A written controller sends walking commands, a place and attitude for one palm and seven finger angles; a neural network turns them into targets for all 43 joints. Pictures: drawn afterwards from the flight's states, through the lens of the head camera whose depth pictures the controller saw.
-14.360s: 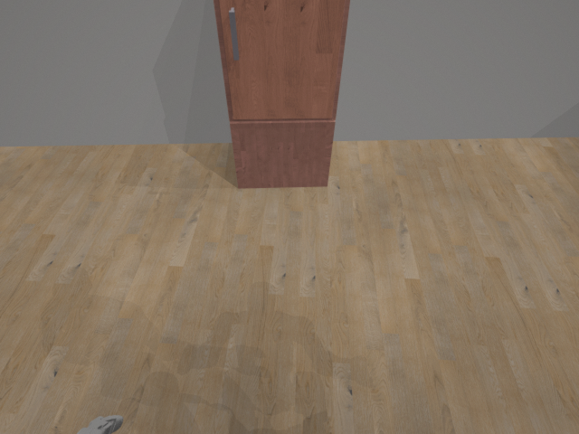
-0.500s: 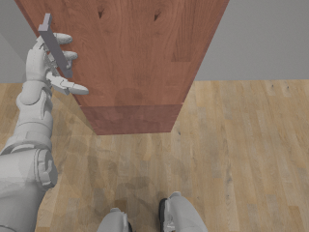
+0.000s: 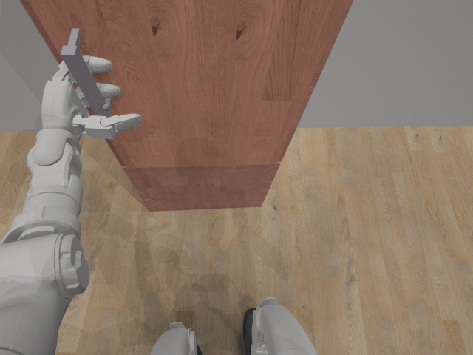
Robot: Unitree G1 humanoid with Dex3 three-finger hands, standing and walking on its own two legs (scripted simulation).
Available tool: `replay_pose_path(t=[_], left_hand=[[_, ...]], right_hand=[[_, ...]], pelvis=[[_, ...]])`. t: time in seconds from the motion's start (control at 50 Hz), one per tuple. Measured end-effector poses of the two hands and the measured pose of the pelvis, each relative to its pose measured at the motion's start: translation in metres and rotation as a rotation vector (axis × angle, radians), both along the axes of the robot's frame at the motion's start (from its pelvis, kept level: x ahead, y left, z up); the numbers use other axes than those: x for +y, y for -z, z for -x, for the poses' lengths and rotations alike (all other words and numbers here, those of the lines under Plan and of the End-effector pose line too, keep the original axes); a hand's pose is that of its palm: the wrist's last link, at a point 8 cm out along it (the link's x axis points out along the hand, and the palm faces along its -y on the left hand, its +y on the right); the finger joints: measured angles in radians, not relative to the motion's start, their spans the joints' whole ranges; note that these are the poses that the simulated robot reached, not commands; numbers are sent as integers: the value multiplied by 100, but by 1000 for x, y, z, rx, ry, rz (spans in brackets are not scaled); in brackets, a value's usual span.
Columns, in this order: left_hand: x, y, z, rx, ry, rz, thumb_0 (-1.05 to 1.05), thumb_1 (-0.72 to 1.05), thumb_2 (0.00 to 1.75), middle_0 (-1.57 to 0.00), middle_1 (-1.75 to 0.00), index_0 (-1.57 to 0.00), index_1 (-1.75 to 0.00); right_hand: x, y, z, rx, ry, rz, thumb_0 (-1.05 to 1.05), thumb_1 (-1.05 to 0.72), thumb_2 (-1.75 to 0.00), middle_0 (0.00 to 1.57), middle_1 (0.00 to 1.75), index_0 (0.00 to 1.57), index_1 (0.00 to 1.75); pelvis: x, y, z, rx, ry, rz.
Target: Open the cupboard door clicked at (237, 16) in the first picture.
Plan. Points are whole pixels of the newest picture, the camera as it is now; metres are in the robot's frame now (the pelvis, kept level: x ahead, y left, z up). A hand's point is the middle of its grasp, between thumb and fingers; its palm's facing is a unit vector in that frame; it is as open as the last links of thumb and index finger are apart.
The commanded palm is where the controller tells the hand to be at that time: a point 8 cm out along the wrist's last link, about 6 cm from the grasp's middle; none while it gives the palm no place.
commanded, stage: close the thumb around the handle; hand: left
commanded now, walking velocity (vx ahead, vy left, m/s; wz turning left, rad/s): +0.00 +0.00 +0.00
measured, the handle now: (92, 82) +0.55 +0.20 +0.07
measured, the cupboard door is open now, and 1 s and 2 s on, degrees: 0 15 40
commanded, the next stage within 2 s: pull the door open along its arc in 0.38 s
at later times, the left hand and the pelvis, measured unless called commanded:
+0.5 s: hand (107, 109) +0.50 +0.17 +0.06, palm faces -0.03 -1.00 -0.03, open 5.4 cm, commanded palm +0.48 +0.22 +0.07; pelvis +0.00 +0.00 +0.00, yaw +0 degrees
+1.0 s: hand (114, 167) +0.40 +0.15 +0.07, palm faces -0.03 -1.00 +0.01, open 5.7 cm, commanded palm +0.35 +0.20 +0.07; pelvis +0.02 +0.01 +0.02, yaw -1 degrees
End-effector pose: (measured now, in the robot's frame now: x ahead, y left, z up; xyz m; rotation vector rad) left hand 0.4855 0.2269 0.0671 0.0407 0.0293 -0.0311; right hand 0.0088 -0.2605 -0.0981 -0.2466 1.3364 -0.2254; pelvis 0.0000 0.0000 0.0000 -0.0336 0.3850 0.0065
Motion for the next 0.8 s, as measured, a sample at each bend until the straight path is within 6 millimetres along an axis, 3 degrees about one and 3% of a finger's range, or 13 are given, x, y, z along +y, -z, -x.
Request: replay_pose_path(t=[0.24,0.34,0.64,0.8], left_hand=[[2,0,3,0,2,2,1,58,77,-38,-131,-39,-132],[0,1,3,7,3,8,1,77,84,-39,-133,-40,-134],[-2,2,6,-3,-1,11,1,79,85,-40,-134,-37,-135],[-4,2,31,-8,10,14,1,79,81,-39,-134,-36,-135]], right_hand=[[5,0,-3,3,8,-10,0,-91,-90,20,30,20,30],[6,0,-4,2,6,-10,0,-91,-90,20,30,20,30],[7,1,-1,-5,12,-13,0,-91,-90,20,30,20,30],[9,-7,-14,-57,33,-37,0,-91,-90,20,30,20,30]], pelvis=[[3,-2,-4,-4,3,1],[4,-2,-4,-8,0,2],[5,-1,-2,-6,8,-1],[5,-10,-10,-29,26,-6]])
